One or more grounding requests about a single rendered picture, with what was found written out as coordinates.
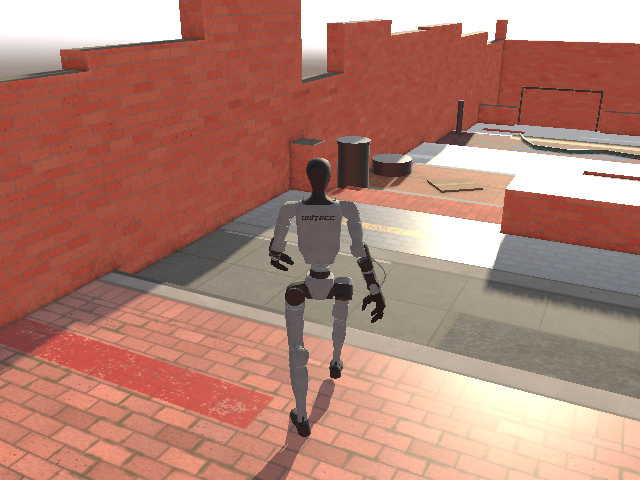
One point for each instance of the robot right hand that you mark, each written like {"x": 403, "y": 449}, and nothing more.
{"x": 380, "y": 305}

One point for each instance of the right robot forearm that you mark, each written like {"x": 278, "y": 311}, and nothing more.
{"x": 368, "y": 272}

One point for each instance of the left robot forearm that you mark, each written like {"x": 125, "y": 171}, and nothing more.
{"x": 273, "y": 254}

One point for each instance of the left robot upper arm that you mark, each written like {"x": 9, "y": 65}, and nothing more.
{"x": 287, "y": 212}

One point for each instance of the robot left hand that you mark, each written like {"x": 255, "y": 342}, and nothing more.
{"x": 284, "y": 258}

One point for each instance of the robot left thigh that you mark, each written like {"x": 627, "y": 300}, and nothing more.
{"x": 294, "y": 315}

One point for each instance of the right robot upper arm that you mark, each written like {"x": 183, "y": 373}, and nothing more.
{"x": 350, "y": 211}

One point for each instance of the right robot foot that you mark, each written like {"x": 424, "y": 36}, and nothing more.
{"x": 335, "y": 371}

